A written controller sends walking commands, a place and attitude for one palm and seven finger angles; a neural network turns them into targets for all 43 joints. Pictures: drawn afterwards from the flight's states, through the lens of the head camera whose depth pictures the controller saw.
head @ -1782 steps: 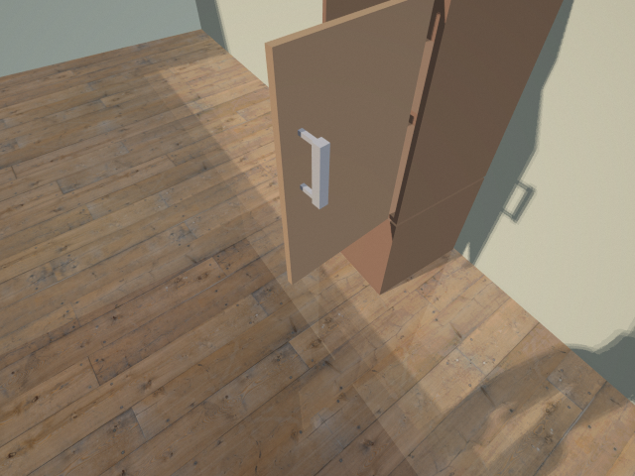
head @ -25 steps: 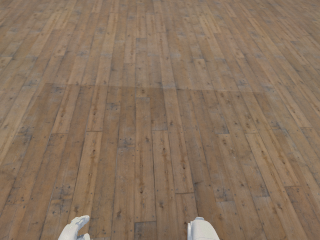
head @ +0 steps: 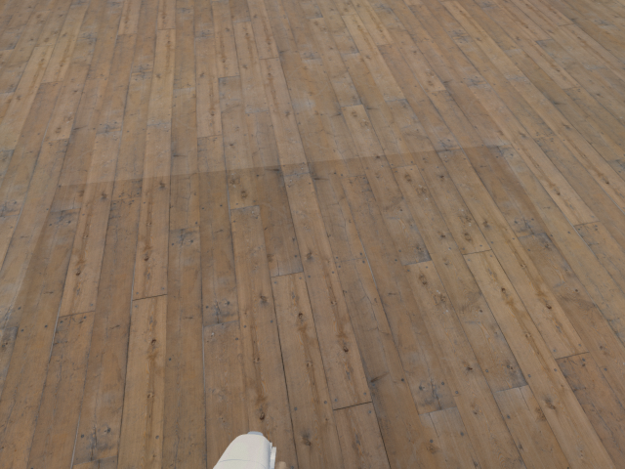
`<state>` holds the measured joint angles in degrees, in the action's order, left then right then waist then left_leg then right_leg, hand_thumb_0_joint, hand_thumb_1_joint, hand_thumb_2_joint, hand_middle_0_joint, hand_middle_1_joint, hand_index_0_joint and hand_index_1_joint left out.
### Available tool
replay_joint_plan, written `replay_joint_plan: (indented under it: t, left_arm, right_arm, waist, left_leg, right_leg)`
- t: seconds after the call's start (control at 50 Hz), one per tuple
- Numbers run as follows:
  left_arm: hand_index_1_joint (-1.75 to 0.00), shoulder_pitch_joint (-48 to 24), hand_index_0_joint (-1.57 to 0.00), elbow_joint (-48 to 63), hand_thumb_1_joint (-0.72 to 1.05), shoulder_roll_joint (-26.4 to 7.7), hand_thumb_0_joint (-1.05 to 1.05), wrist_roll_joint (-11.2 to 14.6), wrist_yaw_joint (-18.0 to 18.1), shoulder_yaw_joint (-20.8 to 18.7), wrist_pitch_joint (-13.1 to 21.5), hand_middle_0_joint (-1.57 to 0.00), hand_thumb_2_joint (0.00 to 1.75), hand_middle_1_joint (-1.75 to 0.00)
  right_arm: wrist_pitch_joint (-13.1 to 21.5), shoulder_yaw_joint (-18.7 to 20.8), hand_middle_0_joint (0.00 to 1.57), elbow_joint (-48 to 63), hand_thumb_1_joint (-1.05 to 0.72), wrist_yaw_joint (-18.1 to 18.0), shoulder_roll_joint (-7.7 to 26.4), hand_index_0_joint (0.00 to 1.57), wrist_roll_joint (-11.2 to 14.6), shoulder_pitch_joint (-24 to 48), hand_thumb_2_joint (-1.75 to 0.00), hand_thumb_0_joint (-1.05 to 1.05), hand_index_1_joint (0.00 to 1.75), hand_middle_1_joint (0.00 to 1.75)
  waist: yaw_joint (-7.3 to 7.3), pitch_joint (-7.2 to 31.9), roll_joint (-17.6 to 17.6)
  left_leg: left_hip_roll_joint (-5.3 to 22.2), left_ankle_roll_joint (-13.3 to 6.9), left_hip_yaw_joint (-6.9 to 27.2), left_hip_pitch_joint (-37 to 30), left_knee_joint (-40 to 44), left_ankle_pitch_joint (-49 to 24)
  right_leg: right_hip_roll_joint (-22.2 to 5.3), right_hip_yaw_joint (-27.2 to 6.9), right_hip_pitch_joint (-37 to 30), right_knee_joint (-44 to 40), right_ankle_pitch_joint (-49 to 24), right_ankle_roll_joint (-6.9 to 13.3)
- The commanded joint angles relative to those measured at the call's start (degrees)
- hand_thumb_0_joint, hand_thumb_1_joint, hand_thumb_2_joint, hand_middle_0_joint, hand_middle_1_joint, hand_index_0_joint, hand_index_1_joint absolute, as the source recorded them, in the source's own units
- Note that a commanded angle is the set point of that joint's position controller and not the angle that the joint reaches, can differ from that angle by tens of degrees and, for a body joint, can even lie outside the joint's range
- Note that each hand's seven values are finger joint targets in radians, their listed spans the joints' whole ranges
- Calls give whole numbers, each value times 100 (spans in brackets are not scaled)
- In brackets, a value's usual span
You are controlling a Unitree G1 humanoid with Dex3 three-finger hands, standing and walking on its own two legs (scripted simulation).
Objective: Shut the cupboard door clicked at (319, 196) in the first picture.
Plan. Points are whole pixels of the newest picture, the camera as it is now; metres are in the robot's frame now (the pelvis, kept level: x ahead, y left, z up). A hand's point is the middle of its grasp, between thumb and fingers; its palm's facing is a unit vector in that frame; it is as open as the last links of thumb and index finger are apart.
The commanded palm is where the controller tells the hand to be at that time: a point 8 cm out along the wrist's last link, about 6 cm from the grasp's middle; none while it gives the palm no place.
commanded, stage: turn to face it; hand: left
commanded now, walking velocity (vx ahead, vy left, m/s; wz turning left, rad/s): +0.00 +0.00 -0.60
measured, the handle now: out of the picture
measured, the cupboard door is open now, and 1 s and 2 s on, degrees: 62 62 62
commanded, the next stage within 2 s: none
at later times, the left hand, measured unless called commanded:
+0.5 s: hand (159, 434) +0.17 +0.25 -0.17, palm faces -0.25 -0.94 -0.22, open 7.4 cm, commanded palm none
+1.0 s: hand (249, 393) +0.24 +0.12 -0.16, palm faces -0.57 -0.79 -0.23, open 7.4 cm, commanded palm none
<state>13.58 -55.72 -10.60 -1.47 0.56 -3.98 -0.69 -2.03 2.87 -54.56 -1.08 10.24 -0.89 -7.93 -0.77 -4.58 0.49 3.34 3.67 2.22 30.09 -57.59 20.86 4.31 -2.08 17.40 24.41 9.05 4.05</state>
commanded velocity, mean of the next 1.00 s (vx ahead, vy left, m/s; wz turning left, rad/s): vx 0.00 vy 0.00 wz -0.60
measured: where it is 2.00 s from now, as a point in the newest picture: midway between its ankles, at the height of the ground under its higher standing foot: outside the picture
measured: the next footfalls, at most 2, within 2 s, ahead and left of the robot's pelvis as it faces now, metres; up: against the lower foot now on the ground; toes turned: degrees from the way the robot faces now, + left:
left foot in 0.20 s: +0.07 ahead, +0.15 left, +0.00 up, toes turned -7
right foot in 0.66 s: +0.01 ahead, -0.09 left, +0.00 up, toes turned -32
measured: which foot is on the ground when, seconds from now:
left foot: up 0.00-0.18, down 0.20-0.68, up 0.70-1.00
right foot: down 0.00-0.20, up 0.22-0.64, down 0.66-1.00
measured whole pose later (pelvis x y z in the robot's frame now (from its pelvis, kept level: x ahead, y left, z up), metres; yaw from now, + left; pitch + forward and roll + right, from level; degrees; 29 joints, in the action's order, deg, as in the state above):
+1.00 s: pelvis +0.05 +0.02 +0.00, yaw -36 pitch +2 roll +0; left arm 9.8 -50.0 -11.7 -1.6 -0.6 -2.9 -2.1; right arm -3.1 2.8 -51.2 -0.6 13.0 -0.4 -9.4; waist 0.2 -4.6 0.0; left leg 3.8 5.8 -0.7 27.7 -52.5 23.2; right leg 1.9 -4.1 15.0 28.7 15.5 1.1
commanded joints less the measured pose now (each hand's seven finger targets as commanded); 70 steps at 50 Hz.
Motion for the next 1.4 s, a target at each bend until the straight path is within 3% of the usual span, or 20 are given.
replay_joint_plan:
  t: [0.0,0.12,0.14,0.18,0.2,0.24,0.3,0.54,0.6,0.62,0.64,0.66,0.7,0.78,0.96,1.04,1.08,1.1,1.2,1.38]
  left_arm:
    - [-30,283,-20,455,90,-1006,0,1,19,-260,93,-20,90,-30]
    - [-30,-18,-20,637,90,-1173,0,33,17,-343,-28,-20,90,-30]
    - [-30,-105,-20,711,90,-1035,0,62,11,-304,-50,-20,90,-30]
    - [-30,-65,-20,911,90,-675,0,101,-62,-211,-61,-20,90,-30]
    - [-30,-182,-20,917,90,-876,0,39,-77,-236,-83,-20,90,-30]
    - [-30,116,-20,770,90,-922,0,-7,-143,-322,-175,-20,90,-30]
    - [-30,89,-20,771,90,-855,0,23,-224,-295,-292,-20,90,-30]
    - [-30,-754,-20,1120,90,-645,0,22,-303,-129,-232,-20,90,-30]
    - [-30,-422,-20,1024,90,-746,0,32,-282,-155,-164,-20,90,-30]
    - [-30,95,-20,872,90,-976,0,15,-257,-201,-108,-20,90,-30]
    - [-30,592,-20,738,90,-1657,0,-45,-167,-320,-18,-20,90,-30]
    - [-30,842,-20,612,90,-1980,0,38,-78,-382,-28,-20,90,-30]
    - [-30,353,-20,763,90,-1680,0,53,31,-341,-57,-20,90,-30]
    - [-30,-415,-20,1008,90,-1291,0,72,30,-190,-19,-20,90,-30]
    - [-30,-204,-20,933,90,-1419,0,-11,-15,-293,-42,-20,90,-30]
    - [-30,-525,-20,995,90,-1262,0,51,-16,-297,-115,-20,90,-30]
    - [-30,-248,-20,1171,90,-708,0,143,-84,-177,-155,-20,90,-30]
    - [-30,-444,-20,1165,90,-909,0,73,-86,-195,-158,-20,90,-30]
    - [-30,-317,-20,955,90,-838,0,25,-262,-262,-283,-20,90,-30]
    - [-30,-750,-20,1096,90,-584,0,29,-316,-169,-278,-20,90,-30]
  right_arm:
    - [81,70,20,495,-90,-53,462,20,12,-79,-90,0,30,30]
    - [177,85,20,611,-90,-118,613,20,111,-270,-90,0,30,30]
    - [217,120,20,557,-90,-132,775,20,99,-454,-90,0,30,30]
    - [260,245,20,713,-90,-161,1602,20,-42,-575,-90,0,30,30]
    - [211,198,20,779,-90,-174,1516,20,-89,-493,-90,0,30,30]
    - [238,98,20,952,-90,-205,1201,20,-91,69,-90,0,30,30]
    - [216,64,20,1015,-90,-183,1139,20,-84,142,-90,0,30,30]
    - [203,257,20,566,-90,-81,1396,20,-95,-804,-90,0,30,30]
    - [195,292,20,546,-90,-51,1498,20,-65,-698,-90,0,30,30]
    - [200,293,20,591,-90,-25,1483,20,-10,-592,-90,0,30,30]
    - [182,198,20,774,-90,23,1040,20,52,-525,-90,0,30,30]
    - [126,108,20,1010,-90,-17,861,20,38,-139,-90,0,30,30]
    - [31,92,20,950,-90,-76,851,20,29,-96,-90,0,30,30]
    - [-2,112,20,654,-90,-5,917,20,-4,-460,-90,0,30,30]
    - [84,102,20,882,-90,-21,771,20,39,-78,-90,0,30,30]
    - [184,128,20,711,-90,-73,860,20,75,-694,-90,0,30,30]
    - [264,274,20,760,-90,-110,1797,20,-52,-984,-90,0,30,30]
    - [216,244,20,788,-90,-129,1769,20,-99,-1027,-90,0,30,30]
    - [234,96,20,966,-90,-172,1235,20,-102,-322,-90,0,30,30]
    - [197,235,20,639,-90,-94,1377,20,-95,-789,-90,0,30,30]
  waist:
    - [-48,959,-818]
    - [168,1056,-1018]
    - [262,1058,-630]
    - [291,939,1596]
    - [290,723,859]
    - [-44,626,984]
    - [-91,390,923]
    - [349,666,1362]
    - [96,840,1099]
    - [-204,1071,674]
    - [-439,1300,-1087]
    - [-551,1118,-1664]
    - [-318,787,-1212]
    - [129,824,-836]
    - [-39,766,-974]
    - [299,887,-810]
    - [308,1100,1851]
    - [413,986,1330]
    - [82,592,948]
    - [340,693,1233]
  left_leg:
    - [-133,80,-140,-170,764,189]
    - [-372,-29,-117,-1821,2851,-481]
    - [-97,-70,-60,-2614,3450,-859]
    - [2275,-1037,1995,-3161,4198,-2369]
    - [2436,-1410,1778,-2623,4014,-2972]
    - [1938,-1322,990,-2327,3886,-3489]
    - [1464,-1087,74,-2105,3890,-3057]
    - [1683,-1028,-788,-2914,3226,-3869]
    - [1652,-701,-1050,-2538,2605,-3666]
    - [1459,-433,-1251,-2011,1820,-3196]
    - [777,-62,-1580,-535,483,-839]
    - [110,103,-1093,452,-714,1850]
    - [347,56,-149,965,-1319,1228]
    - [333,235,-271,276,-934,96]
    - [-54,194,-366,-275,1104,365]
    - [-117,86,-384,-2007,3195,-938]
    - [2224,-862,1783,-3070,4041,-2418]
    - [2540,-1311,1796,-2597,3945,-2753]
    - [1581,-1032,53,-2315,3850,-2892]
    - [1768,-1066,-706,-2710,3554,-3054]
  right_leg:
    - [-1516,-1768,-907,-481,-1916,700]
    - [-1244,-2069,-219,106,-1885,304]
    - [-928,-1808,447,338,-1071,52]
    - [38,-244,1827,2471,2656,-525]
    - [-265,-241,1646,3404,2574,-575]
    - [-412,-134,1696,4273,2074,-709]
    - [-527,48,1586,4564,1539,-813]
    - [-539,841,869,2102,1455,-634]
    - [-441,915,-155,822,666,-437]
    - [-614,668,-1119,43,-224,-317]
    - [-1921,-1051,-2321,-275,-1939,187]
    - [-2786,-2085,-2188,-126,-4256,817]
    - [-2440,-1657,-1786,-317,-2991,879]
    - [-1716,-815,-1049,-257,-2567,538]
    - [-1656,-1607,-960,-88,-2191,718]
    - [-1208,-1601,15,559,-1540,158]
    - [27,-170,1528,2620,2521,-525]
    - [-255,-196,1412,3726,2846,-525]
    - [-584,86,1521,4479,1690,-759]
    - [-638,695,1004,2594,1630,-714]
